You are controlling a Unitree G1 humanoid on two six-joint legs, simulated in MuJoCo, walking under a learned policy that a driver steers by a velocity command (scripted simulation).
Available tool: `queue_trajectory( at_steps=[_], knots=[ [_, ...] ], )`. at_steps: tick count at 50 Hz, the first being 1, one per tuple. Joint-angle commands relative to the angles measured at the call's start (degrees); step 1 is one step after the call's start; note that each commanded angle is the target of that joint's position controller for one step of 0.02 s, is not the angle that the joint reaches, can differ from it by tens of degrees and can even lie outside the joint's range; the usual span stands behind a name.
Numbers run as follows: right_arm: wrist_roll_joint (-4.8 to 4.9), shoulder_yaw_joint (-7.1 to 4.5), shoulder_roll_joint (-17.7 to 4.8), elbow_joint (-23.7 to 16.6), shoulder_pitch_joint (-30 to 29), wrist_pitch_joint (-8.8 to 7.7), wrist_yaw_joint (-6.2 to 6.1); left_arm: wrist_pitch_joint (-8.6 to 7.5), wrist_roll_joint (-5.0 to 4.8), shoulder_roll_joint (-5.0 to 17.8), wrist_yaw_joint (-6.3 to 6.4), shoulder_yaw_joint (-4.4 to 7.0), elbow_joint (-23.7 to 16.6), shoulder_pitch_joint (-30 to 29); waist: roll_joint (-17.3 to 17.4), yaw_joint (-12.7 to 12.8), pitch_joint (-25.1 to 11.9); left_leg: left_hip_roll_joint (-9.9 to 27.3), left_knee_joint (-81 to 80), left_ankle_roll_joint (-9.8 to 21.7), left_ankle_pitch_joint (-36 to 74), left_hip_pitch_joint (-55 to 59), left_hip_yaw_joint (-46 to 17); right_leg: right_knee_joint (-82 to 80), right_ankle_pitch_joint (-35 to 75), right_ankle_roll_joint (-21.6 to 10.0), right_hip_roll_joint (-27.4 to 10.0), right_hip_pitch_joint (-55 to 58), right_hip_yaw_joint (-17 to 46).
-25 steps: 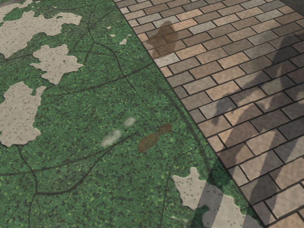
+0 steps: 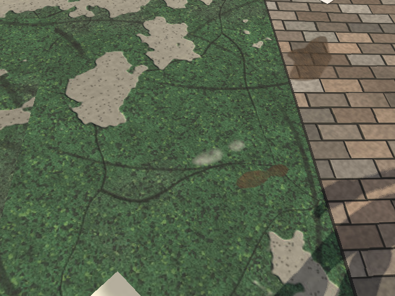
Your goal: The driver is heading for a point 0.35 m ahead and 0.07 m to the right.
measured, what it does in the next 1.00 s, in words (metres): walks ahead, turning right: right foot, then right foot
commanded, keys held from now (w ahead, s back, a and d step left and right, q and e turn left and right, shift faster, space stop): no key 0.18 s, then e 0.18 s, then w+e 0.48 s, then e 0.02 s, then no key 0.14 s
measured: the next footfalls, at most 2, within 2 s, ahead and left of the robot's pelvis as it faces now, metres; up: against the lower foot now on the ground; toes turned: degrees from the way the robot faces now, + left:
right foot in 0.32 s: +0.05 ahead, -0.12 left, +0.00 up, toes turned +2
right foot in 0.96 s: +0.29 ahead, -0.21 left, +0.00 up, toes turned -22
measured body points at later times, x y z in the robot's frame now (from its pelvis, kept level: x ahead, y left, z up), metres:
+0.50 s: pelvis +0.01 -0.01 +0.00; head +0.02 -0.02 +0.45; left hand +0.11 +0.26 -0.12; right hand +0.11 -0.28 -0.12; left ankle -0.01 +0.08 -0.73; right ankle +0.01 -0.12 -0.74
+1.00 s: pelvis +0.18 -0.09 -0.03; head +0.23 -0.12 +0.42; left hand +0.47 +0.04 -0.11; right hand +0.05 -0.33 -0.16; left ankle +0.02 +0.08 -0.69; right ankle +0.25 -0.20 -0.74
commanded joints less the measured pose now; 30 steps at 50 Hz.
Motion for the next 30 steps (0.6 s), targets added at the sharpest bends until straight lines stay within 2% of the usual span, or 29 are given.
queue_trajectory(
  at_steps=[1,5,9,11,12,14,15,16,17,18,19,21,22,24,26,27,28,29,30],
  knots=[
    [0.03,-1.46,-7.29,-2.88,0.28,-1.13,-0.64,-0.18,-0.06,5.08,-0.41,1.23,-2.17,2.36,8.76,-0.31,-7.95,13.62,-7.5,7.58,33.14,9.18,-11.36,1.53,3.54,0.57,0.2,-3.51,1.43],
    [-0.57,-1.02,-7.28,-1.37,2.33,-1.44,-0.82,0.63,-0.13,3.9,-0.28,0.76,-1.99,0.62,9.51,-1.69,-5.89,14.19,-9.45,7.96,23.85,8.71,-13.14,-6.1,3.36,0.46,0.48,-2.83,1.7],
    [-1.18,-0.47,-7.15,-0.05,2.77,-1.53,-0.89,0.47,-0.21,2.89,0.1,0.27,-1.63,-0.69,9.63,-2.43,-4.44,14.35,-9.58,8.38,17.23,5.7,-14.48,-14.66,1.97,-0.72,1.23,2.0,1.71],
    [-1.56,0.65,-4.95,0.56,1.33,-1.84,-1.1,0.26,-0.54,1.54,0.19,-0.37,-0.31,0.61,9.25,-1.89,-5.02,14.07,-9.61,7.72,15.43,2.95,-13.17,-20.96,1.98,-1.47,1.47,8.23,1.45],
    [-1.72,1.03,-4.53,1.17,1.17,-1.98,-1.25,0.11,-0.73,1.12,0.28,-0.62,0.29,1.0,9.28,-1.82,-5.07,14.05,-9.41,7.29,14.68,1.79,-12.91,-24.0,2.62,-1.82,1.93,11.16,1.2],
    [-1.2,0.88,-6.1,1.9,-0.37,-1.93,-1.75,-0.5,-0.72,1.21,0.47,-0.77,1.03,2.34,7.89,0.21,-4.64,13.32,-6.65,5.64,13.45,-0.43,-12.05,-33.1,8.49,-2.83,3.19,16.78,0.27],
    [-0.96,0.75,-6.64,2.35,0.11,-1.96,-2.07,-1.16,-0.41,2.07,0.54,-0.82,0.84,2.14,6.01,0.77,-4.49,12.81,-5.32,3.75,12.71,-1.73,-11.74,-38.9,14.55,-3.32,2.18,19.57,2.37],
    [-1.01,0.77,-6.36,2.03,0.66,-2.16,-2.29,-2.0,0.14,4.39,0.71,-0.57,0.62,2.53,3.23,0.19,-5.52,10.98,-2.45,1.69,10.57,-2.83,-10.62,-40.28,19.75,-4.14,-2.23,21.75,8.5],
    [-0.82,0.62,-5.71,1.48,3.16,-2.09,-2.28,-2.55,-0.11,9.54,0.58,0.38,-0.15,0.83,-3.18,-3.25,-5.19,4.57,1.25,-0.16,3.55,-4.58,-5.28,-40.09,28.93,-7.13,-8.3,20.2,17.22],
    [-1.03,0.72,-5.18,2.36,2.36,-1.5,-2.55,-2.62,-1.06,9.54,-0.11,0.79,0.62,1.13,-6.62,-1.98,-4.37,1.18,3.37,-1.51,-3.05,-2.33,-1.23,-41.13,32.03,-11.63,-11.97,15.14,21.78],
    [-1.49,1.06,-4.42,2.16,2.11,-1.41,-2.59,-2.62,-0.96,7.42,-0.52,0.32,0.65,1.08,-7.87,-2.05,-5.03,0.69,4.43,-1.68,-7.21,-2.11,-0.01,-42.7,24.52,-12.8,-12.0,15.12,23.81],
    [-1.88,0.72,-4.88,1.39,0.13,-1.92,-1.71,-1.66,-0.47,8.0,-0.79,1.24,1.02,2.89,-8.61,-0.41,-3.42,-0.97,8.77,-1.17,-12.91,-6.12,2.03,-45.63,-1.52,-13.51,-9.14,14.85,25.96],
    [-1.97,0.59,-4.9,0.67,-0.74,-2.19,-1.02,-1.34,-0.17,7.99,-0.68,1.48,1.17,3.35,-8.53,-0.2,-1.59,-0.52,10.2,-0.95,-13.38,-7.16,1.44,-47.46,-10.7,-14.05,-8.9,12.77,27.85],
    [-1.52,0.85,-3.87,0.15,0.07,-3.15,-0.36,-0.98,-0.16,8.49,-0.8,2.15,0.52,1.6,-7.41,-1.51,-0.29,0.03,8.45,-0.7,-13.18,-5.53,0.74,-48.63,-15.15,-14.09,-7.58,9.48,28.67],
    [-1.09,1.06,-2.68,1.86,6.14,-4.28,-0.9,-0.83,-0.76,7.76,-1.09,2.53,-1.32,-3.73,-4.56,-5.8,-1.16,-0.24,-3.36,0.09,-7.51,7.03,1.47,-44.92,-12.52,-11.44,-2.77,1.73,24.15],
    [-1.33,0.3,-5.41,3.05,11.07,-4.83,-1.69,-1.23,-0.92,5.86,-1.04,2.37,-2.68,-6.12,-0.15,-8.21,-2.18,4.36,-8.57,1.17,-9.57,17.25,-4.06,-37.9,-11.57,-8.46,1.11,-6.92,20.03],
    [-2.04,-1.38,-12.32,3.63,16.3,-5.01,-2.53,-1.98,-1.64,0.99,-1.42,1.12,-5.69,-8.44,12.45,-9.83,-4.64,18.14,-17.21,5.3,-27.17,25.34,-23.35,-21.83,-10.52,-4.55,8.21,-17.83,9.76],
    [-2.59,-2.43,-14.98,4.26,14.07,-5.12,-2.63,-2.59,0.2,1.89,-1.36,0.89,-6.36,-9.29,13.03,-8.09,0.48,27.53,-21.5,9.17,-30.7,19.7,-34.43,-10.74,-5.39,-4.78,6.9,-22.7,6.24],
    [-2.34,-1.4,-10.77,3.53,11.5,-5.31,-2.64,-3.09,0.68,4.35,-1.59,1.55,-5.57,-8.37,4.87,-5.53,2.45,26.35,-20.69,9.86,-28.42,15.99,-30.88,-6.3,-0.76,-5.34,3.46,-21.55,9.03]
  ],
)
